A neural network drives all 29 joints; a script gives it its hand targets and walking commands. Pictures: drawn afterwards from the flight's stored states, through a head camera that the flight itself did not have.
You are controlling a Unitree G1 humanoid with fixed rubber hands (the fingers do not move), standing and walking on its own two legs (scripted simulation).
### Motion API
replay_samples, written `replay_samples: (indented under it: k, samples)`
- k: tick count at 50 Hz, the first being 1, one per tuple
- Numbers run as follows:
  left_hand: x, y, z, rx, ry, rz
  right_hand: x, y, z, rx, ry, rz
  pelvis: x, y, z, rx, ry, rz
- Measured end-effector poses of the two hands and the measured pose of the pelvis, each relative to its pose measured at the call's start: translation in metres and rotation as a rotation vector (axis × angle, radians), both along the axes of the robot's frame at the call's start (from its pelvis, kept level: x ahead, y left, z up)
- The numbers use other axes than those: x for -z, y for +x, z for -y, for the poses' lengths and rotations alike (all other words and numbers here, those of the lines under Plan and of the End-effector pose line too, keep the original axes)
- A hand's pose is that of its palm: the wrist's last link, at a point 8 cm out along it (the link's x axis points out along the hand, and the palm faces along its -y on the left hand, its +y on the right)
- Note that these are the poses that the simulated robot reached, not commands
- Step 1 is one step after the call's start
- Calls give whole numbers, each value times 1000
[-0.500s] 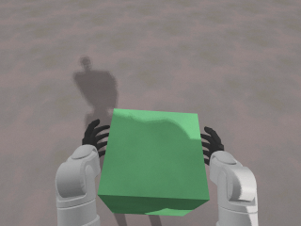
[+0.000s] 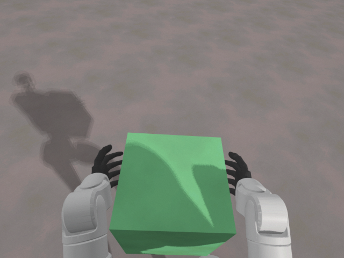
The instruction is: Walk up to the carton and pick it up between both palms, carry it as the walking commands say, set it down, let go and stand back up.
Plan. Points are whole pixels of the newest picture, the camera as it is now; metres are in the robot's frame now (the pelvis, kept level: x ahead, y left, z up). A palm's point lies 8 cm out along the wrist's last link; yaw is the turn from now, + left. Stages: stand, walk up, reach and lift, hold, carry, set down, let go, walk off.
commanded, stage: carry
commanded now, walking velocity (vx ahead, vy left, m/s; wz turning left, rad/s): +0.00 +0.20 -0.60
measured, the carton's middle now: (170, 199) +0.27 +0.01 -0.01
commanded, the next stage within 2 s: none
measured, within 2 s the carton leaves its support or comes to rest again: neither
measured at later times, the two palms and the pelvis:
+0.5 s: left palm (112, 162) +0.30 +0.14 +0.10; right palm (252, 218) +0.19 -0.14 +0.08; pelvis -0.01 +0.08 +0.01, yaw -17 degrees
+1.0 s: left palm (113, 153) +0.33 +0.15 +0.09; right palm (226, 254) +0.14 -0.08 +0.07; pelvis +0.01 +0.20 -0.01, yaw -36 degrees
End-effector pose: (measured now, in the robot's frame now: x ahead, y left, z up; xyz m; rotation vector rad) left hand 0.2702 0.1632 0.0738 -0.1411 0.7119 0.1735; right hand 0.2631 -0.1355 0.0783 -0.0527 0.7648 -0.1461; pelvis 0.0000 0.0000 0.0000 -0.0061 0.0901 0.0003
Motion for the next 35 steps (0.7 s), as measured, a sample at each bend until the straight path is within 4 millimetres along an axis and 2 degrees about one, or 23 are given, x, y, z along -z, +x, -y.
replay_samples:
  k: [4,8,13,17,20,24,27,32,35]
  samples:
    - [-7,9,2,56,-3,16,-6,-10,1,61,4,16,-5,-4,-14,55,-20,-4]
    - [-18,21,14,126,23,61,-8,-18,10,135,31,60,-2,-6,-25,114,-20,-12]
    - [-14,28,37,217,74,79,12,-37,28,223,78,77,14,-8,-32,178,-4,0]
    - [-2,21,41,284,98,-14,26,-63,26,282,92,-17,4,-14,-44,204,9,20]
    - [-9,19,36,308,97,-6,18,-71,20,309,95,-9,-4,-17,-56,239,31,20]
    - [-24,25,25,334,90,50,1,-70,6,338,88,47,-8,-15,-78,283,52,16]
    - [-27,32,12,356,75,69,-6,-69,-9,362,74,66,-7,-11,-99,315,53,12]
    - [-12,47,-17,400,21,84,-5,-67,-43,405,18,78,8,0,-139,375,30,2]
    - [-1,47,-30,418,1,23,0,-75,-59,419,-4,14,3,2,-155,423,7,-1]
